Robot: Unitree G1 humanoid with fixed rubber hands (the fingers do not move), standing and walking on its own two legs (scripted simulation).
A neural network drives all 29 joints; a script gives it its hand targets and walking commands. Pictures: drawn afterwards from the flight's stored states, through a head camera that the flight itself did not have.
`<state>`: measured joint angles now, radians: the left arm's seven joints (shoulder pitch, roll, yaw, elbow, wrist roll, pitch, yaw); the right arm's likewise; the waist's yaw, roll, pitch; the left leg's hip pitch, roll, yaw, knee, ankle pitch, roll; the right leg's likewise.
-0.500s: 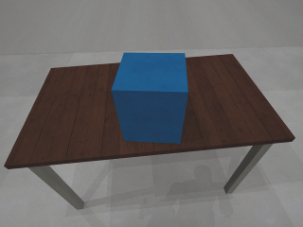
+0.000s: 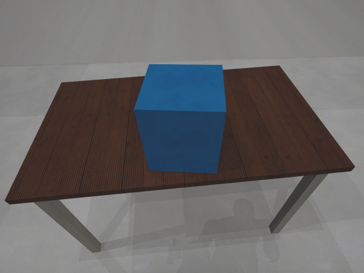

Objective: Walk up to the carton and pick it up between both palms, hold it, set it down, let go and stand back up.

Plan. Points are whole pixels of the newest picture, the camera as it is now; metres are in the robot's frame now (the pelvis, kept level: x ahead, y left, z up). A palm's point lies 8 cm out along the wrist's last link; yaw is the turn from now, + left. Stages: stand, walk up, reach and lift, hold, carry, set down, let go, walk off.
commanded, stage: walk up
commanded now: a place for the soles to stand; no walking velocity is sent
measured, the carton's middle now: (183, 120) +0.53 +0.03 +0.02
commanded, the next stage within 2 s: reach and lift in 0.74 s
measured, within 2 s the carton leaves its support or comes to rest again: neither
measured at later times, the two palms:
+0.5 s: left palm out of the picture +0.10 +0.25 -0.13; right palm out of the picture +0.09 -0.26 -0.12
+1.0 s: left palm (94, 257) +0.19 +0.24 -0.10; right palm out of the picture +0.15 -0.26 -0.12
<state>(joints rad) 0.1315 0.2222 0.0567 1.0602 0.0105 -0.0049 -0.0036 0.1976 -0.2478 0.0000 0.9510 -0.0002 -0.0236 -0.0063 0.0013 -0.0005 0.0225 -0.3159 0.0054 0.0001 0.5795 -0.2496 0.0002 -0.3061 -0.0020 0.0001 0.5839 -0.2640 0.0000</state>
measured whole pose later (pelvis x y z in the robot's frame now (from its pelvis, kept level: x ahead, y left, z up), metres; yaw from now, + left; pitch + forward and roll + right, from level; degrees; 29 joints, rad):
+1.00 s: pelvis +0.02 +0.00 -0.01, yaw +0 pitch -1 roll +0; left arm 0.04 0.22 0.06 0.58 0.00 0.40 0.00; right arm 0.13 -0.26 -0.02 0.87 0.00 -0.08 0.03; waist 0.00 -0.01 0.07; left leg -0.33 0.01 0.00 0.70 -0.35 0.00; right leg -0.32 0.00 0.00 0.70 -0.36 0.00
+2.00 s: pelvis +0.01 +0.00 +0.01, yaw +0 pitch -5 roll +0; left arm 0.30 0.22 -0.02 0.34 -0.20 -0.03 0.00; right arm 0.26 -0.15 -0.02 0.40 0.00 -0.17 -0.05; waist 0.03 -0.01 0.07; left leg -0.15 0.01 0.00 0.44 -0.21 0.00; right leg -0.14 0.00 0.00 0.45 -0.23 0.00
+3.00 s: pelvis +0.03 +0.00 +0.01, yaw +0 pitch -4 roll +0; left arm -0.01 0.23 0.00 0.10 -0.28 0.24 0.03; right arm 0.17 -0.11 -0.01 0.02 0.08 0.11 -0.14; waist 0.04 -0.01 0.07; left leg -0.15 0.01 0.00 0.44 -0.23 0.00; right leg -0.14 0.00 0.00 0.45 -0.25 0.00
